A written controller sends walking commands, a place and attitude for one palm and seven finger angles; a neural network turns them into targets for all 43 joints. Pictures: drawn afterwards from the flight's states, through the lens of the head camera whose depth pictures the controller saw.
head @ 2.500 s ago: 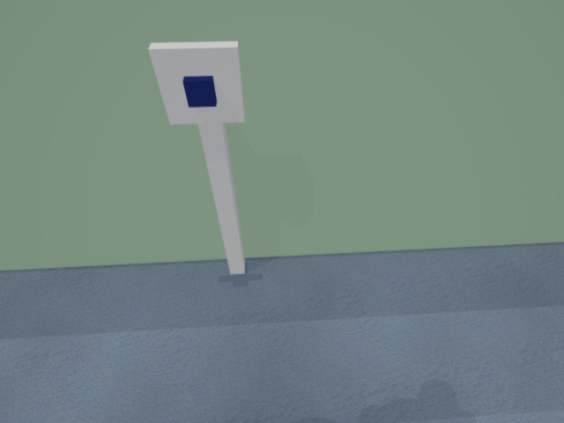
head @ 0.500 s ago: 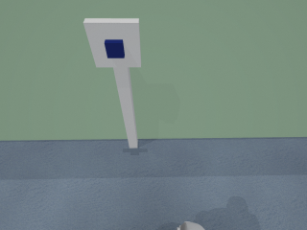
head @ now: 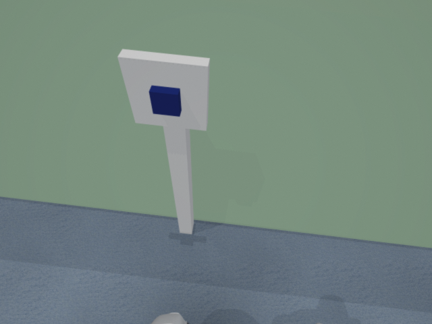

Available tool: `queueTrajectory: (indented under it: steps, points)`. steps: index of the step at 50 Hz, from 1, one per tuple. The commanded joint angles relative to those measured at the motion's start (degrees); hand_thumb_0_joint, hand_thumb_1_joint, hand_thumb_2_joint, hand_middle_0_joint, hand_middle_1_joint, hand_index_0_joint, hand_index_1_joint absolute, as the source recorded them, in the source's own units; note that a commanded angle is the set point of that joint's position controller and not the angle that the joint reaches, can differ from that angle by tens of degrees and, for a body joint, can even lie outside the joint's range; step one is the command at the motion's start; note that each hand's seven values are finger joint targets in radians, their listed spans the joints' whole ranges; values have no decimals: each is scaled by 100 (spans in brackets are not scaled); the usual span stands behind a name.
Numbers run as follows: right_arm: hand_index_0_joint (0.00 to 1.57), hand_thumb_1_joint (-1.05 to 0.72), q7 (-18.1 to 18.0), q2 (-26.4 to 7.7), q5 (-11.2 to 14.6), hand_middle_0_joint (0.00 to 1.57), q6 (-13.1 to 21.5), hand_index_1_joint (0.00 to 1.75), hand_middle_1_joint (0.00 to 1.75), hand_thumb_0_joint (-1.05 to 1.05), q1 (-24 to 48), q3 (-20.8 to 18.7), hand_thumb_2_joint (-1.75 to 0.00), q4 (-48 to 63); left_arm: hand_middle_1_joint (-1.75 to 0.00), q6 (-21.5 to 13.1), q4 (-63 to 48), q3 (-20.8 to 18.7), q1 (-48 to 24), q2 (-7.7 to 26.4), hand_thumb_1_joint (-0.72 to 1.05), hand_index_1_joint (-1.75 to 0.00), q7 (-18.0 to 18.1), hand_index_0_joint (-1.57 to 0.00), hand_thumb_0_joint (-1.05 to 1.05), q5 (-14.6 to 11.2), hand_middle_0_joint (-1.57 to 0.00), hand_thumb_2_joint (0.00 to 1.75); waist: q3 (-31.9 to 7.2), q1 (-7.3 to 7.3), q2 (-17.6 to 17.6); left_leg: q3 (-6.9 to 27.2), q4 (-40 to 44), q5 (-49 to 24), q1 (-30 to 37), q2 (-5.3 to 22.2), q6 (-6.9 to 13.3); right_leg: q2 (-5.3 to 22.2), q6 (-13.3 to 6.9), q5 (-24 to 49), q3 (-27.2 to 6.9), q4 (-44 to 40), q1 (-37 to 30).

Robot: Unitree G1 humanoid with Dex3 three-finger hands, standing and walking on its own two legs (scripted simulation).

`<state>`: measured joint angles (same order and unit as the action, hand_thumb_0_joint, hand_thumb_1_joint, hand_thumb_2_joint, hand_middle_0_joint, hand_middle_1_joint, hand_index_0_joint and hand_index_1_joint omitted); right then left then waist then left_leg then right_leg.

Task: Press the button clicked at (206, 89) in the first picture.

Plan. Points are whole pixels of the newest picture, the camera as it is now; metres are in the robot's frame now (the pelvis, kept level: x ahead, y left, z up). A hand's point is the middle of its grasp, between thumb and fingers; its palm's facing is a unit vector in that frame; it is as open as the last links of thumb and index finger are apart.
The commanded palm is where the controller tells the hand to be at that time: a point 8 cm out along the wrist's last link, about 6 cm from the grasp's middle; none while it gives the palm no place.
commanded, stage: come to a stop and stand still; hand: left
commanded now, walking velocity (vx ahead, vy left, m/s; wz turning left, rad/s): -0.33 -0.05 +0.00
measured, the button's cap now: (166, 100) +0.53 +0.17 +0.09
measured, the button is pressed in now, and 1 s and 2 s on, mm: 0 0 0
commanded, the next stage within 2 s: look again from close up in 1.26 s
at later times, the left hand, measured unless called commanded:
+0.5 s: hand out of the picture +0.07 +0.16 -0.16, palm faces -0.01 -0.95 -0.32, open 7.4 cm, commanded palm none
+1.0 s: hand out of the picture -0.01 +0.17 -0.17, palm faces +0.06 -0.98 -0.20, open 7.4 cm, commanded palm none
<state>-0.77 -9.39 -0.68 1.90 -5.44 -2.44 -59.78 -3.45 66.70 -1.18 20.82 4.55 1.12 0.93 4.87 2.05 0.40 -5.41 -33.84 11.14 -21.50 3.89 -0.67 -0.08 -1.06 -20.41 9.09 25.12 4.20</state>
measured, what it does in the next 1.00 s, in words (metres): steps on the spot: left foot, then right foot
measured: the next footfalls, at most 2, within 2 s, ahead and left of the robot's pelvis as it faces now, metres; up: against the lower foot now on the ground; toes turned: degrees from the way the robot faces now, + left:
left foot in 0.02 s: +0.10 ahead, +0.11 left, +0.00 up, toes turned +6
right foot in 0.40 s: +0.05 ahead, -0.17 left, +0.00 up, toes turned -4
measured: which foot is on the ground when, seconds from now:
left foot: up 0.00-0.00, down 0.02-0.40, up 0.42-0.78, down 0.80-1.00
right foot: down 0.00-0.02, up 0.04-0.38, down 0.40-1.00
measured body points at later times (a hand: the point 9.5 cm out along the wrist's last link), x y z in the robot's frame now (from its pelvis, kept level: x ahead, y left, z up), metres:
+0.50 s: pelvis +0.01 -0.05 +0.00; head +0.04 -0.09 +0.44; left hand +0.07 +0.21 -0.13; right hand +0.06 -0.31 -0.17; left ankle +0.03 +0.09 -0.70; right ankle +0.01 -0.16 -0.73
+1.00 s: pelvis -0.01 -0.01 +0.01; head +0.01 +0.00 +0.46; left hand -0.01 +0.22 -0.16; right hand +0.02 -0.24 -0.15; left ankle -0.03 +0.11 -0.73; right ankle +0.01 -0.16 -0.73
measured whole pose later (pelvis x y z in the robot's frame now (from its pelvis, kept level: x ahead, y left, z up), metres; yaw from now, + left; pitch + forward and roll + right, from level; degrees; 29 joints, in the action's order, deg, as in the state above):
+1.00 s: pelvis -0.01 -0.01 +0.01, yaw +0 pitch -1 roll +0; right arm -1.7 -8.7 -0.9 -1.0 -13.4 -1.3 -63.5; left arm 1.1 64.2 -1.6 14.1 10.9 1.1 0.9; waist 3.0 2.0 1.3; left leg -2.7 -25.7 15.6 -9.1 1.4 -0.5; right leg 4.9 2.6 -12.0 3.3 25.5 12.2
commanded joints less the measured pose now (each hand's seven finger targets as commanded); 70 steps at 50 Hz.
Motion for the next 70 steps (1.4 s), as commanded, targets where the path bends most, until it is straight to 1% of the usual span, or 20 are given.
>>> queueTrajectory:
  steps: [1, 3, 6, 13, 17, 18, 19, 20, 22, 23, 33, 38, 40, 41, 42, 44, 53, 67, 68, 70]
  points:
    - [20, -90, -169, -804, -16, 20, 86, 30, 30, 0, -1669, -60, -90, -279, -30, 29, -187, -29, 567, 425, 90, -30, 160, -20, 0, -106, -20, 90, -1354, -528, -1281, 1488, 465, -6068, 3154, 1630, 963, 356, 243, 633, -336, 1339, 1458]
    - [20, -90, -257, -867, 35, 20, -49, 30, 30, 0, -1300, -42, -90, -267, -30, 189, -180, -74, 553, 585, 90, -30, 195, -20, 0, -49, -20, 90, -1048, -415, -1514, 1298, 967, -6209, 2496, 1910, 1334, 330, 281, -1712, -699, 2117, 1361]
    - [20, -90, -315, -777, 5, 20, -202, 30, 30, 0, -776, -101, -90, -42, -30, 403, -315, -172, 216, 746, 90, -30, 160, -20, 0, 23, -20, 90, -212, -331, -1242, 1085, 1185, -5102, 1464, 1688, 1197, 413, 254, -1275, -803, 2390, 1556]
    - [20, -90, -238, -1073, -102, 20, -315, 30, 30, 0, -341, -328, -90, 380, -30, 559, -819, -363, 32, 752, 90, -30, 75, -20, 0, 44, -20, 90, -855, -139, -877, 658, 1253, -3114, 1098, 1571, 1029, 162, 229, -638, -754, 2843, 1575]
    - [20, -90, -149, -1047, -89, 20, -354, 30, 30, 0, -20, -324, -90, 524, -30, 478, -871, -346, 331, 864, 90, -30, 53, -20, 0, 47, -20, 90, -884, 109, -993, 633, 865, -1362, 537, 1284, 687, 245, 166, 360, -614, 1051, 655]
    - [20, -90, -112, -885, -46, 20, -370, 30, 30, 0, -113, -293, -90, 504, -30, 426, -847, -346, 388, 1028, 90, -30, 64, -20, 0, 85, -20, 90, -793, 143, -383, 484, 472, -373, 268, 869, 421, 360, 181, 1007, -748, 146, 383]
    - [20, -90, -50, -480, 20, 20, -408, 30, 30, 0, -367, -236, -90, 510, -30, 333, -908, -356, 172, 1508, 90, -30, 90, -20, 0, 152, -20, 90, -621, 1, 1146, 46, -418, 1265, -50, 75, 28, 1387, -59, 1528, -2121, -774, 625]
    - [20, -90, 6, -419, 20, 20, -487, 30, 30, 0, -328, -209, -90, 620, -30, 296, -1062, -348, -212, 1817, 90, -30, 86, -20, 0, 133, -20, 90, -371, -53, 1818, 253, -1180, 2222, -35, -228, -69, 2183, -585, 1879, -2820, -1113, 1341]
    - [20, -90, 91, -437, -33, 20, -540, 30, 30, 0, -352, -226, -90, 435, -30, 311, -1190, -297, -736, 1782, 90, -30, 77, -20, 0, 131, -20, 90, -103, -183, 742, 616, -2009, 1879, 57, -209, -15, 1963, -857, 971, -2421, -1093, 1862]
    - [20, -90, 71, -516, -46, 20, -557, 30, 30, 0, -458, -229, -90, 350, -30, 296, -1191, -333, -843, 1737, 90, -30, 87, -20, 0, 113, -20, 90, -119, -226, 1277, 691, -2294, 1646, -261, -188, -41, 1836, -789, 1252, -2495, -982, 1473]
    - [20, -90, 26, -516, 20, 20, -390, 30, 30, 0, -616, -133, -90, 185, -30, 264, -927, -437, -318, 1771, 90, -30, 142, -20, 0, 75, -20, 90, -525, 149, 867, 469, -843, 1613, -181, -216, -238, 1976, -905, 3608, -1853, -483, -296]
    - [20, -90, -32, -471, 16, 20, -263, 30, 30, 0, -1470, -92, -90, -158, -30, 334, -870, -356, -757, 1533, 90, -30, 115, -20, 0, -14, -20, 90, -672, -265, 660, 233, 1368, -78, 1614, -255, -125, 1309, -338, 2293, -1287, -5, 717]
    - [20, -90, -77, -956, -39, 20, -195, 30, 30, 0, -1380, -164, -90, -102, -30, 393, -920, -233, -678, 1054, 90, -30, 64, -20, 0, -51, -20, 90, -724, -160, -865, 1466, 1630, -690, 1603, 965, 360, 518, 158, 417, -661, 432, 1221]
    - [20, -90, -94, -1065, -72, 20, -235, 30, 30, 0, -1092, -143, -90, -23, -30, 414, -874, -208, -704, 953, 90, -30, 64, -20, 0, -44, -20, 90, -512, -90, -887, 1497, 1806, -319, 906, 1192, 591, 451, 224, 33, -515, 395, 858]
    - [20, -90, -86, -1022, -91, 20, -273, 30, 30, 0, -859, -116, -90, 34, -30, 404, -837, -201, -629, 910, 90, -30, 50, -20, 0, -5, -20, 90, -278, 8, -317, 1217, 1788, 696, 322, 984, 468, 440, 197, 162, -609, 98, 569]
    - [20, -90, -64, -773, -57, 20, -215, 30, 30, 0, -803, -52, -90, -42, -30, 439, -647, -179, -764, 1055, 90, -30, 20, -20, 0, 32, -20, 90, 72, -71, -860, 992, 1983, 814, 240, 481, 211, 506, 125, 778, -649, -8, 544]
    - [20, -90, -97, -603, -1, 20, -132, 30, 30, 0, -1225, 36, -90, -258, -30, 295, -255, -38, -449, 1069, 90, -30, 26, -20, 0, -6, -20, 90, -169, -190, -37, 636, 1694, -188, 1095, 291, 111, 682, 118, 1280, -860, -496, 607]
    - [20, -90, -146, -497, -2, 20, -77, 30, 30, 0, -1403, 87, -90, -469, -30, 256, -110, -21, -327, 992, 90, -30, 61, -20, 0, -34, -20, 90, -83, -184, -191, 536, 1725, -744, 1203, 298, 87, 684, 96, 1649, -835, -529, 395]
    - [20, -90, -52, -713, 90, 20, 50, 30, 30, 0, -978, 109, -90, -51, -30, 131, -71, 74, -71, 1061, 90, -30, 329, -20, 0, 27, -20, 90, -386, -84, -326, 366, 622, -1862, 1019, 432, -9, 877, 36, 3094, -1096, -65, 425]
    - [20, -90, -20, -463, -45, 20, 49, 30, 30, 0, -1192, 141, -90, 41, -30, 127, -332, 23, -289, 1232, 90, -30, 208, -20, 0, -7, -20, 90, -424, -113, -859, 458, 1018, -366, 776, 132, 41, 799, -55, 1662, -1007, 165, 444]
